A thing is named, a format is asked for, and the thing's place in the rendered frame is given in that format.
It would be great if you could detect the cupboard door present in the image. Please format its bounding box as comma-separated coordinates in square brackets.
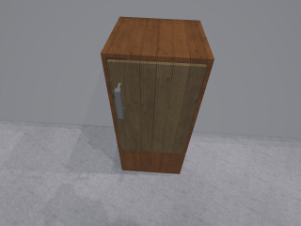
[106, 59, 208, 154]

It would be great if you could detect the handle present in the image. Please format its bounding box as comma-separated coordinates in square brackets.
[114, 83, 124, 120]

